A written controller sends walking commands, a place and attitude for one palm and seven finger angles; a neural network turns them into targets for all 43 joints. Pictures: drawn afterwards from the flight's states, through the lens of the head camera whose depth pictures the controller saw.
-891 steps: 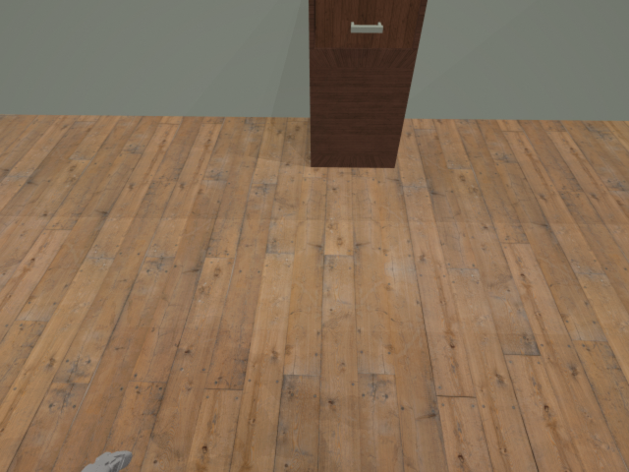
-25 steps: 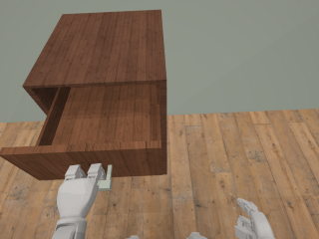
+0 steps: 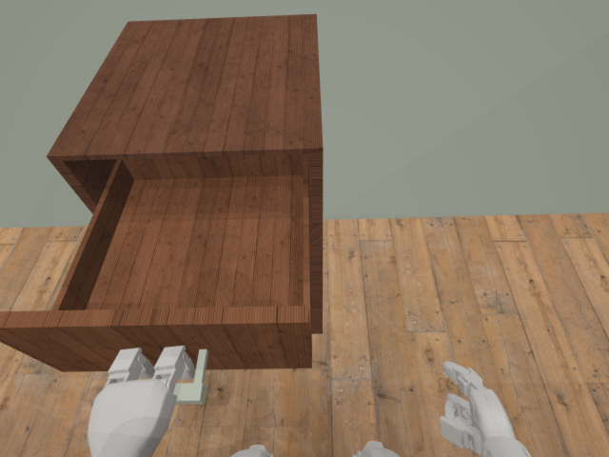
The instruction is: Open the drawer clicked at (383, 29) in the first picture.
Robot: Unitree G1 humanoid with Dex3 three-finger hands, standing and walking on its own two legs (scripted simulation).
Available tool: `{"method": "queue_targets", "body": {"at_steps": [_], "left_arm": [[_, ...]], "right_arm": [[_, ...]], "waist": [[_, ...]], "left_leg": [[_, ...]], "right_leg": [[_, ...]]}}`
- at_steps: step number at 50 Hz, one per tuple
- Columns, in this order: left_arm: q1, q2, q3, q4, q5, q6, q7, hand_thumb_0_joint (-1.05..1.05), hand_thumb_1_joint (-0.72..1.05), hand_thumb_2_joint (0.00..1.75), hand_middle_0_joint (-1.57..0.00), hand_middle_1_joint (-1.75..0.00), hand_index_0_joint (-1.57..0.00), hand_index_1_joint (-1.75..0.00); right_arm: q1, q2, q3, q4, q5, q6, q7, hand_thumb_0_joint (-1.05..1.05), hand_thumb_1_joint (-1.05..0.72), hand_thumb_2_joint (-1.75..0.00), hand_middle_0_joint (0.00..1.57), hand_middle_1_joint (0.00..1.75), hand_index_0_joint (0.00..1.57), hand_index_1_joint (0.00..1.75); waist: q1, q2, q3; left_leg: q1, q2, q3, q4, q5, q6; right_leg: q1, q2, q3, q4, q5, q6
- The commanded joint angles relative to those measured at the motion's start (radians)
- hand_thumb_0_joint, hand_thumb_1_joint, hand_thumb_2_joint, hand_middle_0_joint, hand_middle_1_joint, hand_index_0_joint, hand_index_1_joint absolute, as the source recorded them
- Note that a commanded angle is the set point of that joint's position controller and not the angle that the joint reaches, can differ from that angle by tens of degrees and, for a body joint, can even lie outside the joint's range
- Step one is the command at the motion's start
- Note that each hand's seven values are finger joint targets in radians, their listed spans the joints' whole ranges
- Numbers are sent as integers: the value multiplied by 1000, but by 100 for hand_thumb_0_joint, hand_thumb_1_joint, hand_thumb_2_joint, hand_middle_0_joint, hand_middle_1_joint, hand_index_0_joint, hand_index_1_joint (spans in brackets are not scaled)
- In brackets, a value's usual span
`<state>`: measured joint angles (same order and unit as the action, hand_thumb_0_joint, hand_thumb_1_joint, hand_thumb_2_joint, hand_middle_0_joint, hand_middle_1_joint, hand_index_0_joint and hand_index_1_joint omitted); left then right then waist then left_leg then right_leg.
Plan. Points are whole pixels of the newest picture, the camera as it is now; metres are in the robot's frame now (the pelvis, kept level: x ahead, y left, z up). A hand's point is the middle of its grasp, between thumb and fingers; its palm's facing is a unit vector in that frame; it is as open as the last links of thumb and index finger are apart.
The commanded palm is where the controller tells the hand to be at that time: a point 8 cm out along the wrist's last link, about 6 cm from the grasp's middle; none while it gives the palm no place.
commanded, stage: pull the drawer open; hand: left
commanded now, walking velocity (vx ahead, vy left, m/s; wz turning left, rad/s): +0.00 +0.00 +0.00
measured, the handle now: (160, 376) +0.22 +0.21 -0.01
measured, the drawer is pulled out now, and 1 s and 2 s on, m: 0.27 0.30 0.29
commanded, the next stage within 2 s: open the thumb to release the handle in 0.56 s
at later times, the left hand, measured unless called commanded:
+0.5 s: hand (148, 454) +0.14 +0.20 -0.03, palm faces -0.13 -0.15 -0.98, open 5.7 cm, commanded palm +0.09 +0.21 +0.02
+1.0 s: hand (148, 449) +0.14 +0.20 -0.03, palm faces -0.05 -0.12 -0.99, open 8.7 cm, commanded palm +0.12 +0.22 +0.02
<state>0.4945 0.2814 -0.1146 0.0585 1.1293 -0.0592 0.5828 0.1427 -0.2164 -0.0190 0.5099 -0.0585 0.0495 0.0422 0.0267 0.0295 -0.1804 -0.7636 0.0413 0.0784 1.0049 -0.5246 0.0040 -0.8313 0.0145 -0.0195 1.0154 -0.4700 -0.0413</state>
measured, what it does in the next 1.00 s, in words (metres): stands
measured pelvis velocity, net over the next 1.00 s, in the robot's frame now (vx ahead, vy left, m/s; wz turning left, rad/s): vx -0.01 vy -0.01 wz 0.02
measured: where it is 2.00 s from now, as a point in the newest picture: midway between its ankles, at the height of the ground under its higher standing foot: outside the picture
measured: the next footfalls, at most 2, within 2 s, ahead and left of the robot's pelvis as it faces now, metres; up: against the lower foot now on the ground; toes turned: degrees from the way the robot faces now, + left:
none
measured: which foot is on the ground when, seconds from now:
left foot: down 0.00-1.00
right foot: down 0.00-1.00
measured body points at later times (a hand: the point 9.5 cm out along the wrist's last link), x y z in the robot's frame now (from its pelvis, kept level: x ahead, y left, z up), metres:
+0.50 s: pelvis +0.00 +0.00 -0.01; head +0.06 -0.03 +0.43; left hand +0.14 +0.21 +0.02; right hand +0.21 -0.22 -0.11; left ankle -0.02 +0.12 -0.67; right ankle +0.01 -0.10 -0.67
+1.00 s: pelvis -0.01 -0.01 -0.02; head +0.06 -0.04 +0.43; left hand +0.14 +0.21 +0.02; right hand +0.20 -0.22 -0.12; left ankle -0.02 +0.12 -0.67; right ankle +0.01 -0.10 -0.67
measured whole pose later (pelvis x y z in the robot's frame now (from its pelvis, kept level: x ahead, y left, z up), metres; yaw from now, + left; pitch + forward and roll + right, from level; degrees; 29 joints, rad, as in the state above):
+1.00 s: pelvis -0.01 -0.01 -0.02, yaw +1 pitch +18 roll +1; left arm 0.61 0.31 -0.09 -0.07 1.11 -0.12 0.58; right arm 0.15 -0.21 -0.02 0.48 -0.07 0.06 0.03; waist 0.06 0.04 -0.20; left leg -0.87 0.03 0.06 1.10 -0.55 0.00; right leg -0.94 0.00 -0.03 1.12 -0.51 -0.05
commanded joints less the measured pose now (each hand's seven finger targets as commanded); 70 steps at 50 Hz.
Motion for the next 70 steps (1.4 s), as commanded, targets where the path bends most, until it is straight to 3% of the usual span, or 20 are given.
{"method": "queue_targets", "body": {"at_steps": [1, 8, 10, 13, 15, 16, 20, 21, 32, 33, 35, 36, 40, 53, 57, 60, 61, 62, 64, 70], "left_arm": [[182, 134, 151, -187, -36, 17, 41, 0, 90, 90, -40, -135, -40, -135], [315, 139, 156, -249, -45, -25, 23, 0, 90, 90, -40, -135, -40, -135], [352, 165, 194, -249, -46, -44, 25, 0, 90, 90, -40, -135, -40, -135], [380, 147, 180, -270, -41, -63, 19, 0, 90, 90, -40, -135, -40, -135], [403, 163, 205, -277, -46, -71, 17, 0, 90, 90, -40, -135, -40, -135], [438, 132, 181, -279, -50, -75, 12, 0, 90, 90, -40, -135, -40, -135], [500, 140, 185, -310, -61, -84, 1, 0, 90, 90, -40, -135, -40, -135], [519, 115, 156, -315, -65, -82, -5, 0, 90, 90, -40, -135, -40, -135], [506, 151, 193, -336, -60, -104, -4, 0, 90, 90, -40, -135, -40, -135], [209, 183, 186, -355, -26, -99, 16, 0, 90, 90, -40, -135, -40, -135], [262, 188, 228, -325, -21, -94, 37, 0, 76, 84, -39, -134, -39, -134], [296, 157, 212, -293, -32, -85, 35, 0, 69, 81, -38, -133, -38, -133], [240, 182, 225, -306, -49, -54, 40, 0, 41, 69, -36, -130, -36, -130], [151, 185, 198, -212, -52, -4, 37, 0, -50, 30, -30, -120, -30, -120], [119, 183, 186, -215, -52, -7, 36, 0, -50, 30, -30, -120, -30, -120], [107, 189, 200, -192, -54, -7, 36, 0, -50, 30, -30, -120, -30, -120], [135, 158, 169, -195, -58, -7, 33, 0, -50, 30, -30, -120, -30, -120], [102, 181, 183, -199, -55, -10, 33, 0, -50, 30, -30, -120, -30, -120], [63, 153, 163, -136, -48, -11, 30, 0, -50, 30, -30, -120, -30, -120], [-39, 178, 169, -145, -35, 0, 49, 0, -50, 30, -30, -120, -30, -120]], "right_arm": [[-71, -99, -40, -170, 0, -55, -3, 0, -90, -90, 20, 30, 20, 30], [-82, -88, -35, -192, -12, -60, 11, 0, -90, -90, 20, 30, 20, 30], [-79, -85, -33, -190, -15, -64, 14, 0, -90, -90, 20, 30, 20, 30], [-86, -82, -35, -198, -19, -64, 19, 0, -90, -90, 20, 30, 20, 30], [-82, -79, -36, -200, -23, -66, 22, 0, -90, -90, 20, 30, 20, 30], [-85, -78, -37, -203, -19, -65, 20, 0, -90, -90, 20, 30, 20, 30], [-85, -73, -34, -215, -21, -63, 33, 0, -90, -90, 20, 30, 20, 30], [-92, -70, -35, -221, -18, -61, 31, 0, -90, -90, 20, 30, 20, 30], [-79, -72, -34, -223, -26, -62, 36, 0, -90, -90, 20, 30, 20, 30], [-63, -101, -41, -194, -37, -50, 28, 0, -90, -90, 20, 30, 20, 30], [-52, -93, -41, -204, -40, -63, 16, 0, -90, -90, 20, 30, 20, 30], [-52, -93, -43, -203, -33, -63, 10, 0, -90, -90, 20, 30, 20, 30], [-49, -98, -43, -202, -27, -56, 4, 0, -90, -90, 20, 30, 20, 30], [-62, -95, -35, -181, -5, -49, -30, 0, -90, -90, 20, 30, 20, 30], [-68, -97, -33, -178, -4, -50, -24, 0, -90, -90, 20, 30, 20, 30], [-64, -98, -35, -170, -6, -52, -28, 0, -90, -90, 20, 30, 20, 30], [-70, -96, -38, -178, -2, -54, -31, 0, -90, -90, 20, 30, 20, 30], [-67, -98, -38, -174, -5, -56, -27, 0, -90, -90, 20, 30, 20, 30], [-73, -100, -36, -161, -7, -58, -28, 0, -90, -90, 20, 30, 20, 30], [-58, -109, -45, -150, -3, -60, -36, 0, -90, -90, 20, 30, 20, 30]], "waist": [[43, -19, -192], [54, -39, -192], [62, -51, -204], [61, -29, -170], [64, -61, -197], [66, -29, -169], [78, -46, -214], [73, -35, -182], [71, -62, -210], [-3, -63, -169], [31, -46, -218], [31, -50, -211], [26, -58, -250], [29, -71, -174], [28, -31, -166], [23, -76, -167], [28, -52, -144], [22, -69, -158], [10, -80, -119], [5, -55, -170]], "left_leg": [[124, -63, -32, -85, 319, 21], [106, -66, -34, -56, 323, 21], [100, -70, -34, -49, 328, 18], [89, -70, -38, -37, 302, 20], [84, -74, -38, -23, 301, 19], [80, -73, -39, -31, 300, 22], [92, -75, -39, -20, 343, 19], [83, -72, -39, -24, 335, 23], [74, -74, -43, 4, 344, 19], [42, -65, -56, 38, 295, 17], [57, -68, -50, 37, 281, 16], [49, -67, -48, 27, 275, 19], [67, -68, -45, 23, 277, 16], [21, -63, -30, -31, 180, 27], [43, -67, -30, -45, 170, 25], [24, -67, -32, -46, 156, 28], [23, -66, -31, -53, 151, 31], [33, -67, -30, -46, 156, 28], [-7, -62, -36, -37, 134, 29], [2, -65, -30, -33, 112, 32]], "right_leg": [[184, 12, 45, -142, 399, -21], [159, 11, 66, -126, 405, -26], [151, 12, 82, -116, 408, -29], [114, 14, 73, -113, 360, -33], [101, 12, 88, -108, 349, -32], [106, 14, 69, -107, 357, -35], [106, 16, 84, -92, 382, -38], [114, 14, 68, -97, 390, -37], [70, 13, 86, -75, 387, -36], [-23, 5, 96, -60, 358, -28], [-9, 9, 84, -56, 315, -28], [18, 8, 54, -58, 319, -25], [23, 3, 61, -66, 309, -21], [116, -10, 61, -146, 225, -5], [98, -11, 78, -165, 176, -11], [114, -12, 80, -173, 158, -5], [133, -12, 64, -178, 173, -7], [104, -15, 84, -180, 154, -7], [82, -18, 78, -177, 142, -5], [86, -20, 78, -177, 84, 0]]}}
